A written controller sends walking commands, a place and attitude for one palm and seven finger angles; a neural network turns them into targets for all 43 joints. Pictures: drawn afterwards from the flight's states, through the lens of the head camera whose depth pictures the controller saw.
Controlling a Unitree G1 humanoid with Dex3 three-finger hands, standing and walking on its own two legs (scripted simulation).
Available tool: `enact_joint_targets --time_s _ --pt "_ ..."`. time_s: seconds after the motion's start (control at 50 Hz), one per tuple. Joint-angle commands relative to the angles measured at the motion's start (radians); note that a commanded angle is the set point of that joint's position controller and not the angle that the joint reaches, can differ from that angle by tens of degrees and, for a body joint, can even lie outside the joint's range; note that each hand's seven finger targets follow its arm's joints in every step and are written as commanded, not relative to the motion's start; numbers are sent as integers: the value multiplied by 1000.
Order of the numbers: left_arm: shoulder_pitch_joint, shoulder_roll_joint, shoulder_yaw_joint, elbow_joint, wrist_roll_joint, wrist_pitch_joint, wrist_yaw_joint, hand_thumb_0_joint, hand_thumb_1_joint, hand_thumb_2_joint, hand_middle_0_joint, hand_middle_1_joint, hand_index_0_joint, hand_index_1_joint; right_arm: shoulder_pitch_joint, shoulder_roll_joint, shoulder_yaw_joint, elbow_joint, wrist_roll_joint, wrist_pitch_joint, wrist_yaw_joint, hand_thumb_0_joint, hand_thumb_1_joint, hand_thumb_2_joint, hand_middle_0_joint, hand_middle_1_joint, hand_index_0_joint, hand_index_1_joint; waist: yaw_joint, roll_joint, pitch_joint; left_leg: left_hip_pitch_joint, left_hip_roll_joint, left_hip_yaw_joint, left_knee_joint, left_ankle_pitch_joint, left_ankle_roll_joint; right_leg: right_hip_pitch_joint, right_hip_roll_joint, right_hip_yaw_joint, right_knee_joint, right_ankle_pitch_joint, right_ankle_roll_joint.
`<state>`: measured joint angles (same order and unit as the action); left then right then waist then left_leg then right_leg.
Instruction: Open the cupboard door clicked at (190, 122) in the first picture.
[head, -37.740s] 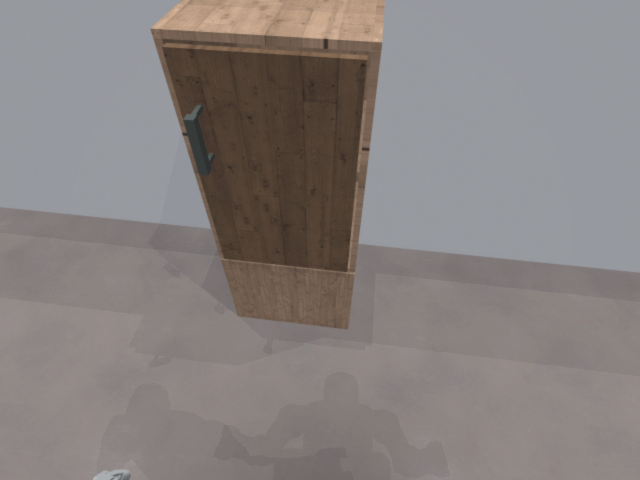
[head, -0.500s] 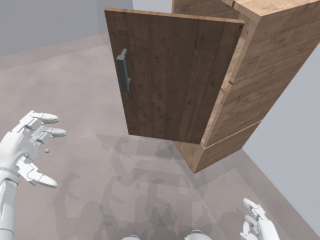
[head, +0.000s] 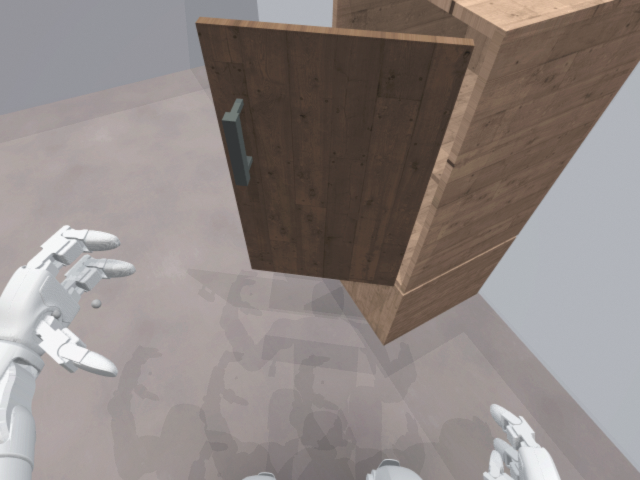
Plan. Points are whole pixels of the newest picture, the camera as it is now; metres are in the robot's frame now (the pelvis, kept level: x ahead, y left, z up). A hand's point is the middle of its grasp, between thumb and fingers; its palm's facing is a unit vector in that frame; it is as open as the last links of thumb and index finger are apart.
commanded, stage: move the hooked fingers beside the handle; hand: left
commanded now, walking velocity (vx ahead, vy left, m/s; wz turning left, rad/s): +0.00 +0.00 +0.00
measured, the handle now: (240, 143) +0.59 +0.16 +0.07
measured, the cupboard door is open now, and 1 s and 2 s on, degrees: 54 54 54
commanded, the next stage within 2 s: none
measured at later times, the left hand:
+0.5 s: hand (127, 255) +0.35 +0.26 +0.08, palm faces -0.09 -1.00 -0.01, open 14.0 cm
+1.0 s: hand (162, 210) +0.43 +0.24 +0.08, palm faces -0.09 -1.00 -0.01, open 14.0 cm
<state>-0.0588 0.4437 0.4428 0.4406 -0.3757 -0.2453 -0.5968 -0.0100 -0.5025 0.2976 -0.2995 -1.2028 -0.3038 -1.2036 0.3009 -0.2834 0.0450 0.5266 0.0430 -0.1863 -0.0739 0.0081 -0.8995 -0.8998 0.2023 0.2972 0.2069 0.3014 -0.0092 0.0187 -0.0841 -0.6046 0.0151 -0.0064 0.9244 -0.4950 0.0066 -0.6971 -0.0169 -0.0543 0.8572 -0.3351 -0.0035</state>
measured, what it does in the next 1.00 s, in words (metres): stands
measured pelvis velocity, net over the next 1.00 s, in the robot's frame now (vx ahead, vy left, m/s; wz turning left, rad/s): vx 0.00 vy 0.00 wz -0.02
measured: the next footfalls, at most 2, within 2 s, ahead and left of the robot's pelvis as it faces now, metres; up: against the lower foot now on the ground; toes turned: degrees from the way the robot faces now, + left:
none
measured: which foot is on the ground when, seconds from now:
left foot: down 0.00-1.00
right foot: down 0.00-1.00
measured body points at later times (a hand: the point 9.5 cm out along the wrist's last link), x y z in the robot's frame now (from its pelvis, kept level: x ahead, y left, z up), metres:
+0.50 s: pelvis +0.00 +0.00 +0.00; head +0.07 +0.01 +0.44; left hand +0.35 +0.31 +0.08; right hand +0.13 -0.25 -0.09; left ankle -0.02 +0.11 -0.69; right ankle +0.05 -0.12 -0.69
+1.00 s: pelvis +0.00 +0.00 -0.01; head +0.09 +0.01 +0.43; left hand +0.43 +0.29 +0.08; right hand +0.07 -0.27 -0.11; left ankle -0.02 +0.11 -0.69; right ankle +0.05 -0.12 -0.69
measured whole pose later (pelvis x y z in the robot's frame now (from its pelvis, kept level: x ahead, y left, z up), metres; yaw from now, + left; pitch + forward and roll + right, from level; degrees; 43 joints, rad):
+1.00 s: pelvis +0.00 +0.00 -0.01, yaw -1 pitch +16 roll -1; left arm -0.63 0.53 0.42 0.95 -0.23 -0.31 -0.52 -0.01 -0.50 0.30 -0.30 -1.20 -0.30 -1.20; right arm 0.35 -0.29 0.04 0.57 0.03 -0.05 -0.06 0.00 -0.90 -0.90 0.20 0.30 0.21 0.30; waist -0.08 0.00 -0.09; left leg -0.74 0.02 0.01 0.96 -0.50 0.01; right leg -0.84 -0.01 -0.04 0.89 -0.33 0.00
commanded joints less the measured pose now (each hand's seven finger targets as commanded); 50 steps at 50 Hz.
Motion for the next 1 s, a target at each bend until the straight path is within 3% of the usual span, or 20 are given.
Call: enact_joint_targets --time_s 0.0,0.04,0.08,0.14,0.16,0.18,0.26,0.3,0.36,0.44,0.46,0.5,0.56,0.6,0.66,0.76,0.8,0.84,0.88,0.98 --pt "-194 265 93 -208 -31 -64 -5 0 -500 300 -300 -1200 -300 -1200 -27 -142 -61 -145 5 -64 -18 0 -900 -900 200 300 200 300 6 55 -248 1 -26 -5 -157 286 7 270 30 30 -99 140 -21" --pt "-204 283 104 -200 -30 -58 -4 0 -500 300 -300 -1200 -300 -1200 -23 -147 -60 -143 2 -63 -19 0 -900 -900 200 300 200 300 6 49 -241 -3 -25 -6 -151 288 5 267 35 29 -94 141 -24" --pt "-199 259 83 -189 -28 -49 -9 0 -500 300 -300 -1200 -300 -1200 -26 -144 -59 -144 6 -62 -20 0 -900 -900 200 300 200 300 3 65 -227 -3 -25 -6 -157 280 4 249 32 25 -97 136 -22" --pt "-344 278 71 -166 -20 -51 -1 0 -500 300 -300 -1200 -300 -1200 -18 -153 -58 -124 3 -58 -31 0 -900 -900 200 300 200 300 -21 49 -206 -12 -23 -11 -147 246 4 220 36 27 -96 100 -23" --pt "-375 283 71 -167 -15 -55 1 0 -500 300 -300 -1200 -300 -1200 -17 -149 -57 -124 2 -57 -32 0 -900 -900 200 300 200 300 -18 63 -237 -5 -23 -12 -150 247 3 225 33 28 -92 100 -22" --pt "-382 261 48 -138 -8 -54 -1 0 -500 300 -300 -1200 -300 -1200 -13 -148 -57 -122 4 -56 -34 0 -900 -900 200 300 200 300 -25 65 -236 0 -24 -12 -150 244 3 211 33 25 -90 97 -22" --pt "-508 269 19 -94 14 -59 3 0 -500 300 -300 -1200 -300 -1200 -3 -151 -55 -107 3 -47 -39 0 -900 -900 200 300 200 300 -35 64 -260 4 -22 -18 -144 252 1 200 31 27 -81 106 -24" --pt "-468 275 34 -76 20 -58 9 0 -500 300 -300 -1200 -300 -1200 5 -149 -59 -110 2 -44 -34 0 -900 -900 200 300 200 300 -18 85 -301 19 -23 -15 -145 295 -3 217 28 24 -72 145 -26" --pt "-496 330 80 -17 27 -47 18 0 -500 300 -300 -1200 -300 -1200 17 -155 -56 -107 -2 -25 -26 0 -900 -900 200 300 200 300 -10 56 -307 -13 -19 -14 -141 328 -7 236 30 22 -59 181 -27" --pt "-524 304 59 4 31 -51 31 0 -500 300 -300 -1200 -300 -1200 28 -154 -57 -119 -4 -8 -15 0 -900 -900 200 300 200 300 -9 64 -313 -10 -18 -10 -141 352 -8 235 33 23 -54 204 -30" --pt "-544 318 64 -2 40 -55 36 0 -500 300 -300 -1200 -300 -1200 36 -155 -59 -117 -2 -3 -12 0 -900 -900 200 300 200 300 -13 61 -332 -6 -16 -10 -142 370 -9 239 32 22 -50 222 -28" --pt "-556 274 27 -7 46 -62 44 0 -500 300 -300 -1200 -300 -1200 46 -151 -64 -117 -1 4 -9 0 -900 -900 200 300 200 300 -22 70 -345 17 -13 -13 -145 392 -12 219 32 17 -50 226 -24" --pt "-604 300 46 43 52 -65 53 0 -500 300 -300 -1200 -300 -1200 65 -159 -65 -102 -3 21 -8 0 -900 -900 200 300 200 300 -32 35 -339 -9 -12 -9 -139 374 -7 222 35 22 -52 231 -23" --pt "-642 289 30 59 63 -71 59 0 -500 300 -300 -1200 -300 -1200 69 -157 -66 -94 -3 30 -8 0 -900 -900 200 300 200 300 -37 70 -331 -7 -14 -6 -143 356 -7 207 31 24 -56 217 -23" --pt "-697 335 56 99 75 -83 63 0 -500 300 -300 -1200 -300 -1200 83 -162 -65 -84 -7 47 -7 0 -900 -900 200 300 200 300 -38 53 -356 -27 -15 -3 -134 363 -3 237 33 33 -49 238 -25" --pt "-775 328 37 147 86 -109 66 0 -500 300 -300 -1200 -300 -1200 99 -160 -66 -71 -8 67 -4 0 -900 -900 200 300 200 300 -50 65 -376 -15 -11 -1 -123 384 -2 223 36 34 -43 257 -24" --pt "-805 335 38 218 96 -108 69 0 -500 300 -300 -1200 -300 -1200 106 -164 -66 -59 -7 78 -5 0 -900 -900 200 300 200 300 -61 43 -345 -50 -12 2 -122 335 3 205 34 37 -49 228 -21" --pt "-877 343 30 263 103 -111 68 0 -500 300 -300 -1200 -300 -1200 112 -167 -62 -55 -9 85 -5 0 -900 -900 200 300 200 300 -67 59 -328 -63 -13 0 -117 321 4 190 34 38 -43 215 -28" --pt "-896 368 38 282 121 -120 70 0 -500 300 -300 -1200 -300 -1200 123 -168 -66 -53 -10 94 -4 0 -900 -900 200 300 200 300 -64 61 -386 -59 -14 4 -109 336 6 210 32 44 -36 237 -24" --pt "-982 385 38 355 134 -140 73 0 -500 300 -300 -1200 -300 -1200 147 -172 -65 -37 -13 116 2 0 -900 -900 200 300 200 300 -77 64 -405 -66 -11 2 -89 354 7 191 35 45 -24 256 -24"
